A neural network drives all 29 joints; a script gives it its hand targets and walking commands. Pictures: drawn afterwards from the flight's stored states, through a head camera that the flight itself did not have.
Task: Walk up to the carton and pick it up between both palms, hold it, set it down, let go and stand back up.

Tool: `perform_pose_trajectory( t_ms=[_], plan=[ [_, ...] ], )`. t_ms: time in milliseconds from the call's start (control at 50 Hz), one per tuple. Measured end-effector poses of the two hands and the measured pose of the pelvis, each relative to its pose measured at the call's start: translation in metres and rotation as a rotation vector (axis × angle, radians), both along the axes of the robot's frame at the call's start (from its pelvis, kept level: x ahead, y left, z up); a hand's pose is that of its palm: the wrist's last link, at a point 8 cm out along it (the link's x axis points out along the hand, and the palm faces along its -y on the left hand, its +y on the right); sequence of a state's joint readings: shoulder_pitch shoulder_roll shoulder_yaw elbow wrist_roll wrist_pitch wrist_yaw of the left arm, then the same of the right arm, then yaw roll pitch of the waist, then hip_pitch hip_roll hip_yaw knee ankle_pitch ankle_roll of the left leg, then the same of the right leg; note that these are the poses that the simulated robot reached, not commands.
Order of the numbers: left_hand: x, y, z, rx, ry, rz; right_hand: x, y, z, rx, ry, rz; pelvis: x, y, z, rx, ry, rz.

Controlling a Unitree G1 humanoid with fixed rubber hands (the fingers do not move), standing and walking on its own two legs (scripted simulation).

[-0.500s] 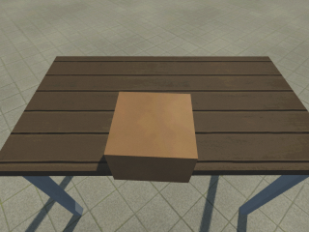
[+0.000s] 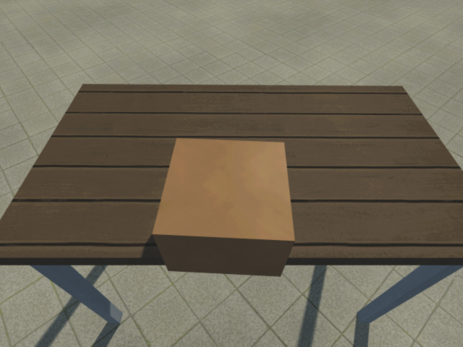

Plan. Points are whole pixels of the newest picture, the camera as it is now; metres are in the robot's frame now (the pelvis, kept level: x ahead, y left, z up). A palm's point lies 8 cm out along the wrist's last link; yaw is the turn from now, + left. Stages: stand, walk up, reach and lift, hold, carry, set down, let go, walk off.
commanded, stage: reach and lift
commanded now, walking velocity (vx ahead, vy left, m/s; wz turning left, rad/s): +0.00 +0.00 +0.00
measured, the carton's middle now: (227, 205) +0.37 +0.02 +0.01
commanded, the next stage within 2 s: none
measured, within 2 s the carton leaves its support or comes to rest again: neither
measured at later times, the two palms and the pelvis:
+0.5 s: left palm out of the picture +0.13 +0.20 -0.10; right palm out of the picture +0.09 -0.15 -0.14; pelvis -0.04 +0.03 +0.00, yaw -1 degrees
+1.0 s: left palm out of the picture +0.08 +0.22 -0.06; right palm out of the picture +0.04 -0.16 -0.08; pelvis -0.08 +0.04 +0.01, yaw -1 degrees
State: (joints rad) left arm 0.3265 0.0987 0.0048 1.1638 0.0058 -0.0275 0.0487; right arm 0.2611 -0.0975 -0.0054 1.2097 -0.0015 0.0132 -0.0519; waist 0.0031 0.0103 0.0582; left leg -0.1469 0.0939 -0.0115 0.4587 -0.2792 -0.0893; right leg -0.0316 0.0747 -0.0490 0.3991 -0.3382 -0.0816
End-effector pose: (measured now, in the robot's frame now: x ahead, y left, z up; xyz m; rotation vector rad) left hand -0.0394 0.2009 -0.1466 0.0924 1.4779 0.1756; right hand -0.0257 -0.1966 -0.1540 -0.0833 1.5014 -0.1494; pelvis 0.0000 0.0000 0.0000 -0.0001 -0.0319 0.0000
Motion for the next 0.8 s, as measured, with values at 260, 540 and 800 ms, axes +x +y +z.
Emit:
perform_pose_trajectory(
  t_ms=[260,540,800],
  plan=[
    [0.222,0.044,-0.009,0.003,-0.135,0.001,0.200,-0.013,0.001,0.012,-0.254,0.001,-0.045,0.005,-0.041,0.007,0.295,0.034],
    [0.136,0.005,0.043,-0.040,-0.171,-0.055,0.096,0.030,0.020,0.006,-0.287,-0.010,-0.038,0.026,0.006,0.009,0.234,-0.022],
    [0.174,0.015,0.070,-0.068,-0.453,-0.083,0.143,-0.003,0.083,-0.020,-0.493,0.061,-0.076,0.021,0.005,0.002,0.156,0.026]
  ],
)
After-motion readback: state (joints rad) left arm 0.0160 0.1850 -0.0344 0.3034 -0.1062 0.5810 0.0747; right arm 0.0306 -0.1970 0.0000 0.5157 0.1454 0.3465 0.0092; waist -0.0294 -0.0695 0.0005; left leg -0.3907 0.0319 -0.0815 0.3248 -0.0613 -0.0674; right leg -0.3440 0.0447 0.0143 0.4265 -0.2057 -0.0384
